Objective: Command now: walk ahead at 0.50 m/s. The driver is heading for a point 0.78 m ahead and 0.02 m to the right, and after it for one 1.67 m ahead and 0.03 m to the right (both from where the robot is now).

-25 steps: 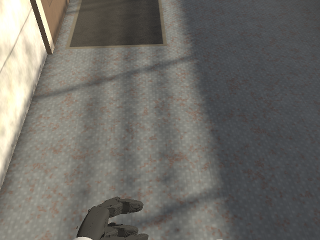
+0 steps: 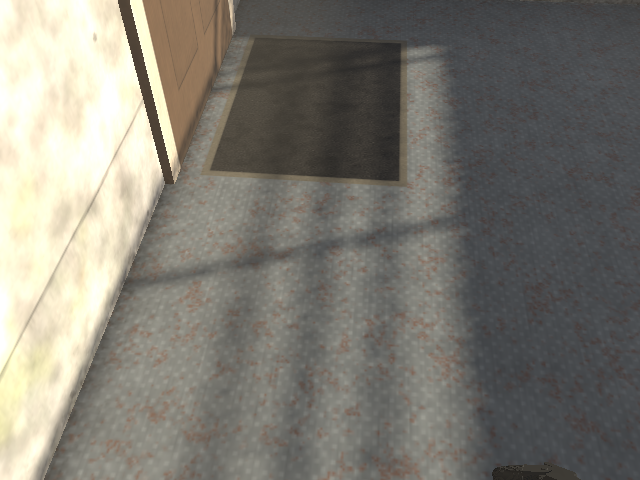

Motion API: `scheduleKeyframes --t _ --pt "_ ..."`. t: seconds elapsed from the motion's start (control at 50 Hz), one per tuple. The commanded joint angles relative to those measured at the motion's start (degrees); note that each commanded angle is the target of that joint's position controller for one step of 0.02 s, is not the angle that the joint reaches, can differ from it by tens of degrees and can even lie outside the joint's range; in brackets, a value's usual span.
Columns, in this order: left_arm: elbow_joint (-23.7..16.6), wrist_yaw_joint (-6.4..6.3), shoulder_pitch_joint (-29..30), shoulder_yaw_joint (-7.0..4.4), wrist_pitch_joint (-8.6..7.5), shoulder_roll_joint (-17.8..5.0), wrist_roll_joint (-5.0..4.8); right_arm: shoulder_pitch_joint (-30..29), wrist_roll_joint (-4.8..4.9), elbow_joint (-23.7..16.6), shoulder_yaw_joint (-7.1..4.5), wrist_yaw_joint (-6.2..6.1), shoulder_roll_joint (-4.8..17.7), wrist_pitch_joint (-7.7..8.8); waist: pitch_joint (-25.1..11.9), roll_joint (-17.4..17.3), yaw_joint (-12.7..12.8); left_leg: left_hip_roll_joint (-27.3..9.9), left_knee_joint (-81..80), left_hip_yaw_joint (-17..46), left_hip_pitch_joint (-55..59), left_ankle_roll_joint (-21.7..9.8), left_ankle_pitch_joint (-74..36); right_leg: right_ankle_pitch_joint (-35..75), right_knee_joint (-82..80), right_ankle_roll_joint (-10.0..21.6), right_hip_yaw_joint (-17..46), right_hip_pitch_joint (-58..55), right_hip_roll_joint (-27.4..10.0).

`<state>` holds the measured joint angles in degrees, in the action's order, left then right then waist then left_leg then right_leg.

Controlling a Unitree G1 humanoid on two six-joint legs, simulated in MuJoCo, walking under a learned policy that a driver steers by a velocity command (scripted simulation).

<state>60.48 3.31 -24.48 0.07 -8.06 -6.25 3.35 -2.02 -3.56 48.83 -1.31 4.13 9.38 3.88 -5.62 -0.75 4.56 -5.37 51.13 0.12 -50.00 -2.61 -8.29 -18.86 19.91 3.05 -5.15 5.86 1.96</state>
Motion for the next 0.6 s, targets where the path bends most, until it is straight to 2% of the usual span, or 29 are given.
scheduleKeyframes --t 0.02,0.04,0.08,0.1,0.12,0.14,0.16,0.18,0.2,0.22,0.24,0.26,0.28,0.3,0.32,0.36,0.38,0.4,0.42,0.44,0.46,0.5,0.54,0.58,0.6 --pt "0.06 0.5 -3.3 -1.75 -0.78 -7.34 -1.06 -7.65 0.48 -5.49 -1.64 -0.81 3.24 -0.78 7.09 5.65 -1.94 0.31 -11.46 -0.32 2.24 -0.19 3.39 35.19 -6.66 10.27 9.06 -6.71 -16.42" --pt "0.57 0.32 -4.05 -2.04 -0.7 -7.4 -1.44 -9.13 0.85 -6.08 -1.86 -1.19 2.94 -0.84 7.72 5.67 -1.71 0.83 -14.87 -0.88 3.51 -0.22 6.13 36.9 -6.44 10.32 9.02 -9.72 -16.97" --pt "1.26 -0.09 -4.06 -2.7 -0.2 -7.98 -1.57 -10.66 0.96 -6.8 -2.59 -1.7 3.29 -0.79 7.83 5.44 -1.99 2.03 -19.92 -2.08 7.18 -1.07 11.81 41.31 -5.16 9.83 8.84 -14.53 -18.3" --pt "1.07 -0.37 -3.14 -3.21 0.13 -8.81 -1.59 -10.14 1.13 -6.83 -3.09 -1.95 3.73 -0.56 6.93 5.51 -2.72 3.11 -21.74 -3.09 11.16 -1.78 13.26 45.88 -3.65 9.25 8.25 -15.51 -18.4" --pt "0.87 -0.66 -1.79 -3.64 0.48 -9.46 -1.66 -8.2 1.75 -6.38 -3.76 -2.21 4.64 0.01 5.44 4.84 -4.31 4.58 -24.96 -4.53 17.44 -3.19 10.58 50.51 -0.82 8.02 6.71 -15.31 -17.28" --pt "0.68 -0.86 -2.04 -3.86 0.76 -9.36 -1.28 -5.09 2.33 -5.43 -4.53 -2.71 6.03 0.82 1.79 4.27 -5.26 5.85 -24.09 -5.19 28.23 -5.21 7.44 54.03 3.27 5.68 4.77 -12.17 -14.47" --pt "-0.17 -1.51 -4.34 -3.18 0.56 -6.36 -0.7 2.14 1.99 -3.44 -5.13 -3.14 7.75 1.6 -7.99 1.66 -5.25 2.96 -16.66 -2.66 48.02 -9.78 -1.0 46.67 11.6 2.52 2.72 -3.86 -10.49" --pt "-2.11 -1.76 -9.92 -1.33 -0.28 -1.82 -0.44 12.83 1.93 -1.01 -4.59 -2.98 8.31 1.71 -19.27 -10.17 -6.91 -7.01 -20.38 13.97 73.44 -18.66 5.68 24.9 24.89 -1.23 2.67 16.74 -2.9" --pt "-2.74 -0.3 -3.59 -2.07 0.54 -5.07 -0.1 28.67 1.14 4.5 -4.97 -3.66 8.5 1.16 -17.6 -12.77 -13.58 -13.88 -33.26 30.92 80.36 -20.07 16.2 -9.71 38.41 -2.42 4.82 28.88 3.43" --pt "-4.9 0.51 5.46 -3.9 1.17 -8.03 -0.88 28.9 0.51 6.4 -5.63 -4.45 9.27 2.1 -6.02 -8.22 -14.4 -11.58 -36.76 29.04 71.82 -13.66 27.07 -6.37 49.06 1.01 9.58 37.55 -0.17" --pt "-5.06 0.27 9.06 -4.64 0.89 -9.35 -1.44 24.15 1.03 6.01 -6.05 -4.88 10.17 2.78 1.62 -6.34 -12.45 -10.52 -37.32 22.65 60.5 -10.94 25.04 -2.73 53.04 3.36 9.63 38.88 -3.75" --pt "-4.37 -0.13 7.17 -4.28 0.74 -6.91 -0.54 22.12 1.41 5.61 -5.57 -5.06 7.9 2.67 0.88 -4.39 -9.28 -10.97 -38.01 19.43 53.24 -11.7 18.25 -0.56 53.45 4.97 10.59 34.22 -6.14" --pt "-4.23 -0.32 7.91 -3.97 0.89 -5.16 0.36 18.32 2.09 4.97 -3.97 -4.78 3.08 2.56 1.76 -2.16 -7.0 -10.67 -39.53 16.42 47.4 -11.77 11.76 2.72 52.63 5.35 11.27 30.56 -7.67" --pt "-4.41 -0.63 8.3 -3.56 1.29 -2.69 0.71 15.6 2.15 4.14 -3.12 -4.52 0.28 2.37 1.6 -1.19 -5.28 -9.85 -40.77 14.46 43.89 -12.17 7.97 3.16 51.38 4.71 10.87 28.87 -8.32" --pt "-4.66 -0.71 8.94 -3.71 1.59 -2.12 0.51 14.46 1.92 3.52 -2.85 -4.36 -0.63 2.51 1.76 -0.72 -4.45 -9.2 -41.9 12.66 43.01 -12.51 6.69 2.5 50.47 3.89 10.04 29.13 -8.51" --pt "-4.98 -0.42 11.15 -4.38 1.74 -3.28 0.07 15.43 1.22 3.26 -2.91 -4.01 -0.25 2.95 2.6 -0.88 -4.28 -8.12 -43.73 9.41 42.21 -13.17 6.57 3.91 46.58 2.5 8.99 31.49 -8.86" --pt "-5.26 -0.22 12.75 -4.48 1.87 -3.24 0.3 16.85 0.67 3.54 -2.85 -3.81 0.08 3.32 4.24 -1.24 -4.13 -7.52 -44.35 7.75 41.22 -13.41 6.09 7.23 42.28 1.98 8.06 32.54 -9.18" --pt "-9.58 -4.23 18.02 -5.87 2.08 -8.79 -7.68 16.14 4.28 4.14 -4.1 -4.66 8.49 3.03 5.65 -0.18 -3.03 -8.16 -43.77 10.38 40.81 -10.47 8.1 10.89 39.13 -0.31 8.37 35.79 -10.86" --pt "-10.17 -5.41 20.36 -5.54 2.13 -8.99 -7.6 17.05 4.57 4.27 -4.14 -5.04 8.86 2.96 6.02 0.48 -3.66 -8.65 -44.11 10.27 40.86 -10.12 8.97 13.57 35.55 -1.54 8.44 37.14 -11.0" --pt "-10.48 -5.71 21.17 -5.17 2.24 -8.12 -6.49 18.45 4.07 4.79 -3.99 -5.36 8.87 2.79 6.48 -0.26 -4.11 -8.37 -44.34 9.33 40.01 -9.87 9.38 16.14 32.2 -2.2 8.07 36.86 -10.66" --pt "-10.72 -5.59 22.02 -5.01 2.49 -7.58 -5.99 19.74 3.69 5.07 -4.0 -5.55 8.56 2.6 6.76 -1.81 -4.54 -7.68 -44.42 8.05 40.0 -9.59 9.09 18.23 28.99 -2.47 7.7 36.27 -10.25" --pt "-11.72 -5.04 25.65 -4.9 2.94 -7.51 -5.9 22.28 3.73 5.94 -3.95 -5.6 7.95 2.69 7.48 -3.03 -5.8 -6.51 -44.48 6.07 41.04 -8.98 8.48 22.4 24.12 -2.23 6.96 35.33 -9.4" --pt "-12.69 -4.31 29.28 -4.67 3.25 -7.58 -5.55 25.24 4.27 6.7 -3.65 -5.44 6.79 2.8 8.22 -1.88 -7.32 -6.11 -44.13 4.89 44.59 -8.81 7.56 24.57 20.21 -1.67 6.11 35.84 -8.62" --pt "-13.72 -3.51 32.63 -4.36 3.26 -7.46 -5.67 27.41 4.42 7.61 -3.64 -5.28 6.71 2.59 9.44 -1.77 -8.35 -6.72 -42.71 4.51 48.54 -8.68 6.55 24.08 17.1 -0.85 5.7 36.66 -8.24" --pt "-14.55 -3.04 34.73 -4.07 2.95 -7.36 -5.72 27.7 4.21 7.88 -3.67 -5.43 6.81 2.4 10.05 -1.98 -8.63 -7.14 -41.11 4.35 49.88 -8.39 5.99 23.2 15.65 -0.46 5.61 36.62 -8.13"
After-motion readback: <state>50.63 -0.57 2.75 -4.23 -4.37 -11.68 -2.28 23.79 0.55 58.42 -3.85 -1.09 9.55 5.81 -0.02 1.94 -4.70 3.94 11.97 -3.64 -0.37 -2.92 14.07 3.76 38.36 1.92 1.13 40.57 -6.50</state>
